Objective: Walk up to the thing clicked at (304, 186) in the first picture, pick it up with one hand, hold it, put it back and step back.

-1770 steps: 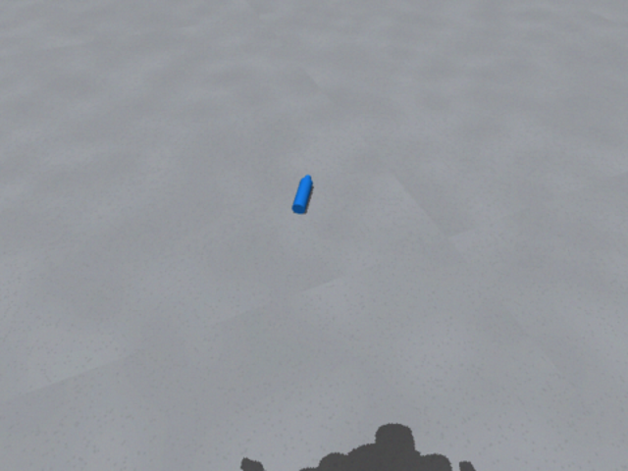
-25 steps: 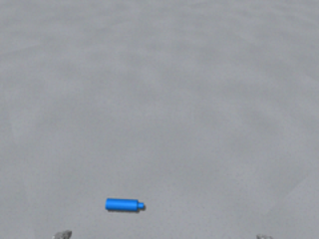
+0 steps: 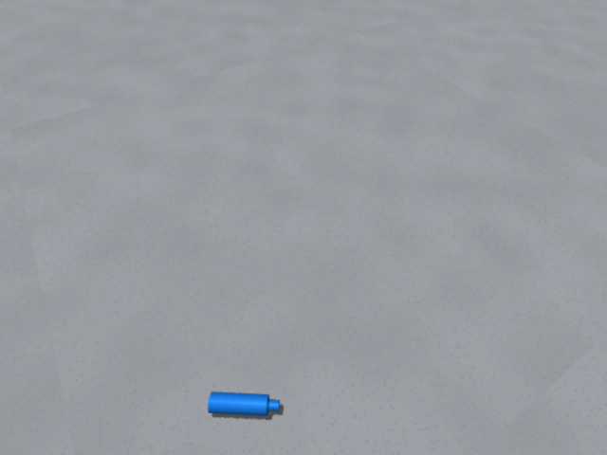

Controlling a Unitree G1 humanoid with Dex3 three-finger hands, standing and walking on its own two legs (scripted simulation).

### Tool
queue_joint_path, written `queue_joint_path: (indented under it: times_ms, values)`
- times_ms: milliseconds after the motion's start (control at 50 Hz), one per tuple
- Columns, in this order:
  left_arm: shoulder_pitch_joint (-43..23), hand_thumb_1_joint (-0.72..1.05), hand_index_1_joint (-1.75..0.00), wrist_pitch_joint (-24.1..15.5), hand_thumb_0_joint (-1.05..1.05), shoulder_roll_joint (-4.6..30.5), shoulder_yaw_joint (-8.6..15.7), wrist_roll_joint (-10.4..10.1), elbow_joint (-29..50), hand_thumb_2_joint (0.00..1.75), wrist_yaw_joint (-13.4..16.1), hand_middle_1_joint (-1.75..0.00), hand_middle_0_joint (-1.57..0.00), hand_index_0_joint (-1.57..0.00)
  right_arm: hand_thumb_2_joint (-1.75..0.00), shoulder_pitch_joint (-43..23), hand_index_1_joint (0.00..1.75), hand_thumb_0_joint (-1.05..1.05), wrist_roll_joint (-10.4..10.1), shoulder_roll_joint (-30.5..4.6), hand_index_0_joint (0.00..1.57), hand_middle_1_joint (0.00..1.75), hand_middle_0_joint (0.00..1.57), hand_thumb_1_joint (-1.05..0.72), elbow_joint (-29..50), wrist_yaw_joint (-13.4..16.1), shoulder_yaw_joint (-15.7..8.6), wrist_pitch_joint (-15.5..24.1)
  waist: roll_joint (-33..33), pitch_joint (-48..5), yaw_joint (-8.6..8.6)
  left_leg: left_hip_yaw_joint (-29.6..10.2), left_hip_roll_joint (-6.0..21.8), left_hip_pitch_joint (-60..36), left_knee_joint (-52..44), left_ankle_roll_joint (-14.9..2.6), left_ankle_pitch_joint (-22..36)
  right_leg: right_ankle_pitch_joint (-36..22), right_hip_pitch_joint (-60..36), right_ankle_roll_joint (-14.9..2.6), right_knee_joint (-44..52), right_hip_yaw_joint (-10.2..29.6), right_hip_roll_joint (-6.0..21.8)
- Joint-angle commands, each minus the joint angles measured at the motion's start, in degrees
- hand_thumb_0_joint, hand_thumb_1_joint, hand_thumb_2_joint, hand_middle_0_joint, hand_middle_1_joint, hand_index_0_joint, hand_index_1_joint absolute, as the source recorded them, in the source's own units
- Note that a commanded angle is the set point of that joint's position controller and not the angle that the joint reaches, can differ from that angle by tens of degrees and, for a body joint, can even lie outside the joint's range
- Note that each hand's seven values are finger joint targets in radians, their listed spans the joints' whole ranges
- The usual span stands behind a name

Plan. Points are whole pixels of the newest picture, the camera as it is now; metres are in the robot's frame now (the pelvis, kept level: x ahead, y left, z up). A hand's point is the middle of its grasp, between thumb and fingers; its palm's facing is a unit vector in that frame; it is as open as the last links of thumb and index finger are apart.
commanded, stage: stand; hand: left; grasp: from above
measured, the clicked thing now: (244, 403) +0.39 +0.21 -0.75
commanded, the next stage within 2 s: step back in 1.68 s
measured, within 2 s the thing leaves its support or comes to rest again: neither
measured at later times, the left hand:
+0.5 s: hand out of the picture +0.06 +0.23 -0.16, palm faces +0.00 -0.94 -0.33, open 7.4 cm
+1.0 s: hand out of the picture +0.08 +0.23 -0.16, palm faces +0.00 -0.94 -0.33, open 7.4 cm
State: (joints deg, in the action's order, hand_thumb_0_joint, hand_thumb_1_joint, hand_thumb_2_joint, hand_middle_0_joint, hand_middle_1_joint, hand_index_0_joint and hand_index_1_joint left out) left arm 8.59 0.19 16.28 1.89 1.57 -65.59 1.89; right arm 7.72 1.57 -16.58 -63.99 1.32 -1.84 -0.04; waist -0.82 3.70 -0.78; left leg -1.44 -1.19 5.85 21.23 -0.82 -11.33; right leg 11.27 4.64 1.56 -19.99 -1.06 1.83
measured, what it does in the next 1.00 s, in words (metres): stands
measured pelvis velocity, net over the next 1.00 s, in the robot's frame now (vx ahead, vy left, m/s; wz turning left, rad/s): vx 0.01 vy -0.01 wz -0.01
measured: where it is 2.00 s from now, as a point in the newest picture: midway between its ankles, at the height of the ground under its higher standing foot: outside the picture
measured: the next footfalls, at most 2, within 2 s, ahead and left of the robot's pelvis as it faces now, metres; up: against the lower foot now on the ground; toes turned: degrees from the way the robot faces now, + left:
none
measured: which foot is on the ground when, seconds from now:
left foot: down 0.00-1.00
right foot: down 0.00-1.00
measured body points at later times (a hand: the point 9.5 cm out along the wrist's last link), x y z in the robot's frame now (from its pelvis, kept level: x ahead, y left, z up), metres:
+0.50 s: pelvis +0.00 -0.01 +0.00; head +0.01 -0.01 +0.45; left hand +0.06 +0.28 -0.14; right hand +0.06 -0.30 -0.14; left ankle +0.01 +0.11 -0.75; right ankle +0.00 -0.14 -0.75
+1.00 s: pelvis +0.01 -0.01 +0.00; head +0.01 -0.01 +0.45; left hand +0.08 +0.28 -0.13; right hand +0.07 -0.30 -0.14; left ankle +0.01 +0.11 -0.75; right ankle +0.00 -0.14 -0.75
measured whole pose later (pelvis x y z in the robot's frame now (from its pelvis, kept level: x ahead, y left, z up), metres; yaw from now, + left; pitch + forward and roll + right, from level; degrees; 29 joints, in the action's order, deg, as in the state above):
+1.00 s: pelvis +0.01 -0.01 +0.00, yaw -1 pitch -3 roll +0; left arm 6.0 -0.4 18.1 1.3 0.8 -66.5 0.6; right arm 6.2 1.1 -18.9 -65.7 0.6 -0.4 0.6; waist -0.7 3.3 0.0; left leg -1.3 -0.1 5.4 18.5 0.1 -10.3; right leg 10.2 4.5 0.7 -17.5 -0.9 0.8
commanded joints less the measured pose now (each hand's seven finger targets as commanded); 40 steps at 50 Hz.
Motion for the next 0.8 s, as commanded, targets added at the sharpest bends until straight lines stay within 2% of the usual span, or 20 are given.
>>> queue_joint_path:
  times_ms: [0, 80, 120, 180, 300, 340, 420, 460, 560, 680, 780]
  values:
    - [-2.1, 0.90, -0.30, -1.1, 0.00, 11.0, 2.0, 0.0, 2.4, 0.90, 0.5, -0.30, -0.20, -0.20, -0.90, -1.6, 0.30, 0.00, -0.2, -10.7, 0.20, 0.30, 0.20, -0.90, 3.0, 0.6, -1.6, 1.4, -0.1, -1.6, -0.04, -6.1, 6.4, 2.0, -5.7, -0.78, 4.1, -4.2, 0.1, -1.96, 3.7, 4.4, 4.8]
    - [-3.2, 0.90, -0.30, -1.1, 0.00, 11.6, 2.1, 0.0, 2.3, 0.90, 0.5, -0.30, -0.20, -0.20, -0.90, -1.9, 0.30, 0.00, -0.2, -10.5, 0.20, 0.30, 0.20, -0.90, 2.6, 0.6, -1.3, 1.4, 0.7, -2.1, 0.07, -5.9, 6.7, 1.6, -5.6, -0.68, 5.4, -4.2, 0.2, -2.11, 3.8, 4.6, 5.0]
    - [-3.0, 0.90, -0.30, -1.1, 0.00, 11.6, 1.9, 0.0, 2.1, 0.90, 0.3, -0.30, -0.20, -0.20, -0.90, -2.2, 0.30, 0.00, -0.2, -11.3, 0.20, 0.30, 0.20, -0.90, 2.6, 0.6, -1.4, 1.4, 0.0, -1.2, 0.15, -6.1, 6.6, 2.3, -6.1, -0.60, 2.5, -2.6, 0.6, -1.94, 4.4, 4.5, 4.8]
    - [-3.0, 0.90, -0.30, -1.1, 0.00, 11.6, 1.8, -0.1, 1.8, 0.90, 0.3, -0.30, -0.20, -0.20, -0.90, -2.5, 0.30, 0.00, -0.3, -11.4, 0.20, 0.30, 0.20, -0.90, 2.4, 0.5, -1.3, 1.5, 0.2, -1.9, 0.06, -6.1, 6.9, 1.5, -6.1, -0.65, 4.7, -3.4, 0.6, -2.14, 4.2, 4.6, 4.9]
    - [-3.6, 0.90, -0.30, -1.3, 0.00, 12.5, 1.9, -0.3, 1.7, 0.90, 0.0, -0.30, -0.20, -0.20, -0.90, -2.2, 0.30, 0.00, -0.3, -11.8, 0.20, 0.30, 0.20, -0.90, 2.0, 0.3, -1.0, 1.5, 0.1, -2.2, 0.37, -5.8, 7.0, 1.7, -6.0, -0.74, 3.4, -3.7, 0.3, -2.32, 4.6, 5.2, 5.2]
    - [-3.5, 0.90, -0.30, -1.4, 0.00, 12.4, 1.7, -0.3, 1.8, 0.90, 0.0, -0.30, -0.20, -0.20, -0.90, -2.8, 0.30, 0.00, -0.4, -12.1, 0.20, 0.30, 0.20, -0.90, 2.1, 0.2, -0.9, 1.5, 0.4, -2.3, 0.09, -5.9, 7.1, 1.2, -5.9, -0.73, 4.3, -3.3, 0.6, -2.14, 4.8, 5.1, 5.1]
    - [-4.1, 0.90, -0.30, -1.5, 0.00, 12.8, 1.8, -0.4, 1.7, 0.90, 0.0, -0.30, -0.20, -0.20, -0.90, -2.5, 0.30, 0.00, -0.4, -12.2, 0.20, 0.30, 0.20, -0.90, 1.8, 0.4, -0.8, 1.6, 0.7, -3.8, 0.39, -5.5, 7.4, 0.2, -5.0, -0.88, 8.5, -6.8, -0.6, -2.32, 4.6, 5.4, 5.5]
    - [-3.8, 0.90, -0.30, -1.5, 0.00, 12.4, 1.6, -0.5, 1.7, 0.90, -0.2, -0.30, -0.20, -0.20, -0.90, -2.3, 0.30, 0.00, -0.4, -12.3, 0.20, 0.30, 0.20, -0.90, 1.6, 0.3, -0.7, 1.7, 0.0, -3.1, 0.31, -5.4, 7.2, 0.8, -5.4, -0.64, 7.9, -6.9, -0.4, -2.21, 4.6, 5.0, 5.3]
    - [-4.0, 0.90, -0.30, -1.5, 0.00, 12.7, 1.7, -0.5, 1.6, 0.90, -0.2, -0.30, -0.20, -0.20, -0.90, -2.8, 0.30, 0.00, -0.5, -12.8, 0.20, 0.30, 0.20, -0.90, 1.8, 0.4, -0.8, 1.7, 0.8, -4.4, 0.26, -5.5, 7.9, -0.4, -5.0, -0.81, 10.6, -7.7, -0.9, -2.41, 4.3, 4.9, 5.4]
    - [-4.5, 0.90, -0.30, -1.6, 0.00, 13.0, 1.7, -0.6, 1.8, 0.90, -0.4, -0.30, -0.20, -0.20, -0.90, -2.4, 0.30, 0.00, -0.6, -12.5, 0.20, 0.30, 0.20, -0.90, 1.5, 0.2, -0.4, 1.7, 0.8, -3.1, 0.62, -5.3, 7.5, 0.8, -5.7, -0.57, 7.6, -6.5, -0.4, -2.21, 4.9, 5.2, 5.3]
    - [-4.8, 0.90, -0.30, -1.6, 0.00, 13.5, 1.7, -0.6, 2.2, 0.90, -0.5, -0.30, -0.20, -0.20, -0.90, -3.2, 0.30, 0.00, -0.5, -13.0, 0.20, 0.30, 0.20, -0.90, 1.9, 0.1, -0.5, 1.8, 0.9, -3.8, 0.56, -5.4, 7.9, 0.4, -5.7, -0.48, 9.0, -6.5, -0.4, -2.43, 4.8, 5.2, 5.4]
